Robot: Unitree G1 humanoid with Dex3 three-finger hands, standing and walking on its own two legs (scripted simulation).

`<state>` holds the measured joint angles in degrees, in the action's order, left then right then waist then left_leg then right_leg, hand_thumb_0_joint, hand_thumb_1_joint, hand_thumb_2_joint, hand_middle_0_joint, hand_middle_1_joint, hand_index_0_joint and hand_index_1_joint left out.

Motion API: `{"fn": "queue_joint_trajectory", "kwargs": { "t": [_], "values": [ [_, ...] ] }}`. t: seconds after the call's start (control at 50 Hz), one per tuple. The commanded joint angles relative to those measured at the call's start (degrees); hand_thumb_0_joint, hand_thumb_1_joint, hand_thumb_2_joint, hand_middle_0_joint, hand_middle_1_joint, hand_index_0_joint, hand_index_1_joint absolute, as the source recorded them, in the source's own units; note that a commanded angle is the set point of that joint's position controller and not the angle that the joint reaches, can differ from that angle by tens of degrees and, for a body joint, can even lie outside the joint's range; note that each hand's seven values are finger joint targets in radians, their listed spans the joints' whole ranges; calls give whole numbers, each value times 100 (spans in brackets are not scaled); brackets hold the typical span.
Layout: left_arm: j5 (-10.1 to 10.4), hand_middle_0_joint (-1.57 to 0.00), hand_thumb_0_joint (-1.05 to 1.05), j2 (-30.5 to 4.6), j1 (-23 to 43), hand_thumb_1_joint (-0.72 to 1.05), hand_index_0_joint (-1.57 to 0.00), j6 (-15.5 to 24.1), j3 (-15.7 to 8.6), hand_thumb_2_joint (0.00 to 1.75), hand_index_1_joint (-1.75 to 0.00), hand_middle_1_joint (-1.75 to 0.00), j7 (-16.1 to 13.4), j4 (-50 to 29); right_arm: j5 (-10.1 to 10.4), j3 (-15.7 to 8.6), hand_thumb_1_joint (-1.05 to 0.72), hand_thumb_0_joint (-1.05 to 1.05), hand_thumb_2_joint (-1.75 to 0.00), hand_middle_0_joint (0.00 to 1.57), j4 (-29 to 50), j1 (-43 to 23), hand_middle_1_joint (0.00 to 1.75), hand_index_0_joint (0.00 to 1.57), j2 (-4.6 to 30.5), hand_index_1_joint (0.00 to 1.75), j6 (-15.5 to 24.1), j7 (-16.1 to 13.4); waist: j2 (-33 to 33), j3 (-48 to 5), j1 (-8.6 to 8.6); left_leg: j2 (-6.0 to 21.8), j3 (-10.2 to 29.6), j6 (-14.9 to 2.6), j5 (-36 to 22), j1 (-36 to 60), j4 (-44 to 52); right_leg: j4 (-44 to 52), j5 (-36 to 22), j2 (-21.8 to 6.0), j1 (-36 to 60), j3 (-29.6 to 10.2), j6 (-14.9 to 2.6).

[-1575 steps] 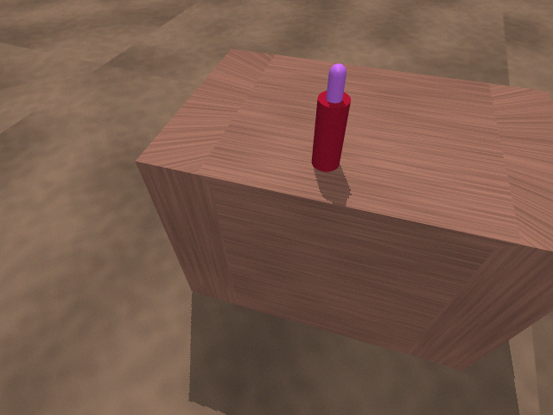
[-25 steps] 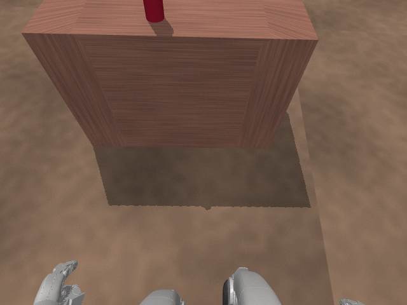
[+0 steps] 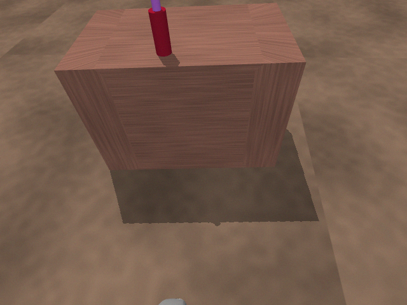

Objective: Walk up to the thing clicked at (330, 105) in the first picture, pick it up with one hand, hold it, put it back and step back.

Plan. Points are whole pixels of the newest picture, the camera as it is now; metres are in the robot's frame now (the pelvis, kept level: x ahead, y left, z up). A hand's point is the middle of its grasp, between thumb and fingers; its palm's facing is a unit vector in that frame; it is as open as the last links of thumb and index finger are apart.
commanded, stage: step back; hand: left
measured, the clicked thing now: (159, 23) +1.09 +0.22 +0.05
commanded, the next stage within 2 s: stand in 0.64 s
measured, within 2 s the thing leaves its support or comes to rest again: neither
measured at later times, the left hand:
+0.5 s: hand out of the picture +0.14 +0.26 -0.15, palm faces -0.02 -0.93 -0.37, open 7.4 cm
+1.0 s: hand out of the picture +0.14 +0.25 -0.14, palm faces -0.03 -0.94 -0.33, open 7.4 cm
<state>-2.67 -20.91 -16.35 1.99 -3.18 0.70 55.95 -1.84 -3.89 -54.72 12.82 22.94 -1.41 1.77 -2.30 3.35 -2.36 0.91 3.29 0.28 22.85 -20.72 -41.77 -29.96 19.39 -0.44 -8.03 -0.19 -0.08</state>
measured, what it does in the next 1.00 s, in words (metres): steps on the spot: left foot, then right foot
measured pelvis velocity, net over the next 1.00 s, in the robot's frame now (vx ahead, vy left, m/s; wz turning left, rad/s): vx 0.04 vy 0.00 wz -0.01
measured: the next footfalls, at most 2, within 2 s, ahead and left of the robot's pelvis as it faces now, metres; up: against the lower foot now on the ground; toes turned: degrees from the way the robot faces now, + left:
left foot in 0.06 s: +0.09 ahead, +0.14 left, +0.00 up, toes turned -1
right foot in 0.32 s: +0.10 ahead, -0.13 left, +0.00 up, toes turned -2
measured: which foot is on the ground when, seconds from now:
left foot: up 0.00-0.04, down 0.06-1.00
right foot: down 0.00-0.10, up 0.12-0.30, down 0.32-1.00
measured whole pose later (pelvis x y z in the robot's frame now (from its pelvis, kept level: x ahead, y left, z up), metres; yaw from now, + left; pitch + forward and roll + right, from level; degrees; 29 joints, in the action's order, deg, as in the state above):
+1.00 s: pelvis +0.04 +0.00 +0.01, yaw -1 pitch -4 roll +0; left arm -0.5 -20.0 -3.9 0.9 0.0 0.8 64.3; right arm -0.2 -0.3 -63.2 4.2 19.8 0.6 0.3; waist 0.0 3.4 -0.1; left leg 1.2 0.7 1.4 11.6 -5.8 -21.3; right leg -21.5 10.2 -1.4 -7.4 0.8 0.9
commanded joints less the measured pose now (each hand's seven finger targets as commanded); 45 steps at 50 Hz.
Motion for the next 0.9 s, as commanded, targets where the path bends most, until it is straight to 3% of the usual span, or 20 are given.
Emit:
{"fn": "queue_joint_trajectory", "kwargs": {
  "t": [0.0, 0.04, 0.06, 0.08, 0.1, 0.18, 0.24, 0.3, 0.32, 0.34, 0.36, 0.38, 0.42, 0.46, 0.5, 0.6, 0.62, 0.66, 0.78, 0.88],
  "values": [
    [70, -20, 0, -1567, 755, 90, -20, 48, -327, 90, -30, -30, -79, -610, 8, -252, -90, 0, -90, 20, 390, -287, 30, 20, 807, 30, 341, -40, 1170, 109, 193, -191, -567, 16, -726, 800, 1318, 811, -126, -989, -810, -793, -750],
    [94, -20, 0, -1179, 454, 90, -20, 6, -162, 90, -30, -30, -49, -606, -22, -329, -90, 0, -90, 20, 200, 172, 30, 20, 935, 30, 419, -154, 502, -423, 356, -34, -181, -88, -1168, 2016, 1801, -563, -1275, -631, -1147, -353, -495],
    [146, -20, 0, -888, 301, 90, -20, -9, -81, 90, -30, -30, -49, -683, -82, -409, -90, 0, -90, 20, 177, 428, 30, 20, 1255, 30, 460, -216, -483, -789, 462, 962, 1189, -431, -783, 2553, 2298, -1794, -650, -164, -1741, -32, -278],
    [196, -20, 0, -864, 380, 90, -20, -76, -79, 90, -30, -30, -84, -645, -66, -438, -90, 0, -90, 20, 264, 371, 30, 20, 1639, 30, 489, -229, -789, -702, 414, 1971, 2730, -1047, 159, 2238, 2646, -2212, 1144, 155, -2330, 35, -167],
    [134, -20, 0, -1368, 532, 90, -20, -112, -217, 90, -30, -30, -123, -586, -1, -491, -90, 0, -90, 20, 251, 266, 30, 20, 1777, 30, 463, -209, -407, -447, 473, 2144, 2859, -1432, 627, 1421, 2708, -2509, 1499, -130, -1925, -477, -189],
    [189, -20, 0, -1233, 209, 90, -20, -106, -217, 90, -30, -30, -29, -426, -41, -302, -90, 0, -90, 20, 441, -435, 30, 20, 1273, 30, 484, -229, -523, 28, 88, 1315, 1101, -980, -365, 771, 2435, -1906, 813, -352, -1681, -332, -193],
    [181, -20, 0, -1087, 298, 90, -20, -93, -226, 90, -30, -30, -22, -370, -57, -299, -90, 0, -90, 20, 415, -518, 30, 20, 1264, 30, 418, -227, -879, -134, 176, 1164, 725, -902, -1213, 408, 2105, -765, 406, -173, -798, 15, -80],
    [124, -20, 0, -1106, 83, 90, -20, -43, -275, 90, -30, -30, -121, -148, 70, -157, -90, 0, -90, 20, 447, -715, 30, 20, 1041, 30, 289, -244, -660, -393, -72, 863, 251, -580, -1731, 97, 1186, 492, -866, 73, 177, 237, -86],
    [90, -20, 0, -1288, 129, 90, -20, -22, -328, 90, -30, -30, -156, -124, 118, -94, -90, 0, -90, 20, 458, -717, 30, 20, 828, 30, 266, -250, -275, -523, -99, 707, 144, -386, -1546, -240, 871, 467, -1183, -158, 534, -153, -181],
    [45, -20, 0, -1554, 222, 90, -20, 11, -381, 90, -30, -30, -184, -176, 159, -37, -90, 0, -90, 20, 489, -651, 30, 20, 656, 30, 261, -255, 526, -597, -27, 281, -93, -160, -994, -507, 282, 736, -1188, -852, 473, -1245, -431],
    [89, -20, 0, -1812, 615, 90, -20, 10, -373, 90, -30, -30, -171, -255, 148, -13, -90, 0, -90, 20, 377, -586, 30, 20, 542, 30, 202, -297, 1101, -404, 43, -95, -146, -46, 363, -113, -88, 1243, -327, -1696, -588, -2090, -963],
    [70, -20, 0, -1839, 1279, 90, -20, 0, -344, 90, -30, -30, -143, -446, 132, -89, -90, 0, -90, 20, 135, -259, 30, 20, 753, 30, 176, -306, 1195, -182, 257, 15, -164, 17, 701, 610, -300, 1209, 67, -1899, -1407, -2255, -1262],
    [115, -20, 0, -1475, 1609, 90, -20, -42, -245, 90, -30, -30, -130, -496, 99, -77, -90, 0, -90, 20, -95, 10, 30, 20, 838, 30, 242, -276, 858, -56, 525, 171, -148, -92, -186, 968, 1014, 824, -175, -1270, -1542, -1254, -725],
    [173, -20, 0, -1202, 1458, 90, -20, -14, -181, 90, -30, -30, -133, -396, 96, -99, -90, 0, -90, 20, -159, -285, 30, 20, 986, 30, 321, -277, 462, -383, 309, 626, 418, -326, -1738, 732, 1543, 89, -1419, -655, -743, -530, -286],
    [202, -20, 0, -1252, 1142, 90, -20, -24, -179, 90, -30, -30, -109, -231, 88, -42, -90, 0, -90, 20, -122, -583, 30, 20, 1093, 30, 364, -288, 409, -755, 48, 746, 480, -483, -2215, 647, 1441, -16, -1568, -500, -183, -423, -232],
    [223, -20, 0, -1328, 1363, 90, -20, -37, -205, 90, -30, -30, -147, -108, 85, -30, -90, 0, -90, 20, -314, -591, 30, 20, 983, 30, 328, -318, 286, -887, 173, 485, 73, -283, -2701, 816, 1256, 54, -2322, -729, 87, -461, -366],
    [328, -20, 0, -988, 1153, 90, -20, -35, -25, 90, -30, -30, -110, 85, 103, 62, -90, 0, -90, 20, -292, -660, 30, 20, 983, 30, 372, -272, -18, -891, 176, 584, 272, -254, -2687, 1075, 1635, 240, -2282, -668, 130, -524, -246],
    [308, -20, 0, -1040, 1228, 90, -20, -14, -22, 90, -30, -30, -110, 130, 125, 56, -90, 0, -90, 20, -316, -855, 30, 20, 990, 30, 401, -252, -68, -937, 133, 628, 301, -217, -2975, 1230, 1671, 385, -2454, -658, 264, -463, -176],
    [242, -20, 0, -1130, 1532, 90, -20, 12, 14, 90, -30, -30, -116, 318, 173, 105, -90, 0, -90, 20, -432, -960, 30, 20, 922, 30, 363, -247, 194, -733, 240, 637, 198, -126, -2817, 1349, 2030, 762, -2590, -703, 471, -415, -128],
    [228, -20, 0, -1115, 1571, 90, -20, 16, 51, 90, -30, -30, -96, 451, 155, 112, -90, 0, -90, 20, -504, -1083, 30, 20, 929, 30, 351, -218, 205, -543, 244, 644, 197, -108, -2290, 1479, 2326, 1107, -1992, -673, 287, -407, -90]
  ]
}}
